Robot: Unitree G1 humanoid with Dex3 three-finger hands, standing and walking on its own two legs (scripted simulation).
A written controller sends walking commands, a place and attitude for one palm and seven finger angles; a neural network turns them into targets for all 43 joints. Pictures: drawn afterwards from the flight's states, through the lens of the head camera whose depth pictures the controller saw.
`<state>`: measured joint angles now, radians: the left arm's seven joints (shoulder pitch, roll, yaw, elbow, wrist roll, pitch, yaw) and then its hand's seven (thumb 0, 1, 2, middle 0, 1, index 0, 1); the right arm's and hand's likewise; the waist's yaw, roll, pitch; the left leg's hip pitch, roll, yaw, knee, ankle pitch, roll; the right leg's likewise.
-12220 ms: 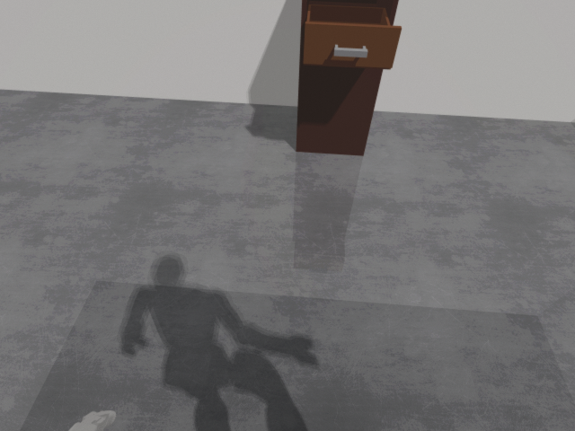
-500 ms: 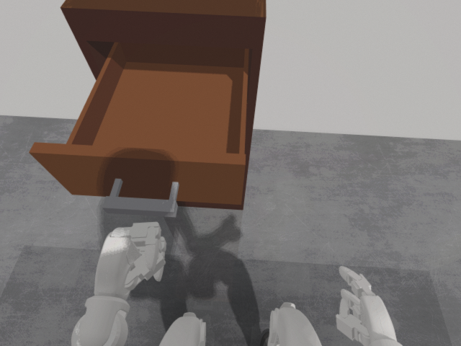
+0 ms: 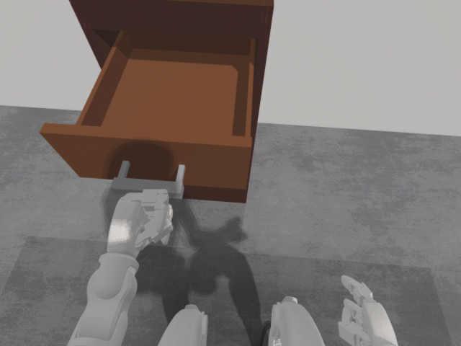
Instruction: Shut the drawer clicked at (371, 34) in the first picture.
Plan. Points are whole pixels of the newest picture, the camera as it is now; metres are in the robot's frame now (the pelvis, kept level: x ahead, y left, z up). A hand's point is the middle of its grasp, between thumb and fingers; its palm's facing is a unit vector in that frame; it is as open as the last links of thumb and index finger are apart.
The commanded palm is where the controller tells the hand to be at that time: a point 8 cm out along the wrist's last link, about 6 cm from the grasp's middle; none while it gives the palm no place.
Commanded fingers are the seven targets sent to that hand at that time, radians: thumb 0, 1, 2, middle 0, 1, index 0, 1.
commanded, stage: push the drawer shut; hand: left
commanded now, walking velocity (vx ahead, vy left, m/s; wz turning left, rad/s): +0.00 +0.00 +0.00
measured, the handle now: (150, 178) +0.38 +0.15 +0.04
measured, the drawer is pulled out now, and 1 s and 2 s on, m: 0.27 0.13 0.02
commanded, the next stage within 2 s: none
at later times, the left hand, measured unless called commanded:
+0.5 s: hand (179, 180) +0.38 +0.11 +0.04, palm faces -0.08 -0.99 -0.06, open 3.3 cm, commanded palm +0.37 +0.16 +0.04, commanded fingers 0.00 0.90 0.90 -1.40 -1.60 -1.40 -1.60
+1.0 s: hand (182, 153) +0.44 +0.11 +0.04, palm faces -0.07 -1.00 -0.06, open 3.3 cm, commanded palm +0.42 +0.16 +0.04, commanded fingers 0.00 0.90 0.90 -1.40 -1.60 -1.40 -1.60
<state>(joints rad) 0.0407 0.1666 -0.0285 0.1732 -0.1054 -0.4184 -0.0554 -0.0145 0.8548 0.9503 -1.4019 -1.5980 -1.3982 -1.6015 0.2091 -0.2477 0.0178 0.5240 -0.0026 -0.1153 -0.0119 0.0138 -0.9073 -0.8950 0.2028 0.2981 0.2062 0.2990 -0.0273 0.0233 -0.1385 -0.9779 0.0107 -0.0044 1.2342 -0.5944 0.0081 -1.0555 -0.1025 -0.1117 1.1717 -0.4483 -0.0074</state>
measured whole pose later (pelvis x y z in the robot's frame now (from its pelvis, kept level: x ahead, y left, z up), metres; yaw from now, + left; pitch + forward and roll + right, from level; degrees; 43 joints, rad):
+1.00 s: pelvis -0.01 +0.00 +0.01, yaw -2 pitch +22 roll +0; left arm -0.56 0.23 0.19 0.81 -0.09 -0.49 -0.06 0.04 0.84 0.92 -1.40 -1.60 -1.40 -1.60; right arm 0.26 -0.25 0.01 0.61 -0.02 -0.05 0.00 0.01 -0.91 -0.89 0.20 0.30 0.21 0.30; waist -0.11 0.02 -0.13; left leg -1.01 0.02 0.03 1.18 -0.56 0.01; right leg -1.10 -0.08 -0.08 1.12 -0.40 -0.01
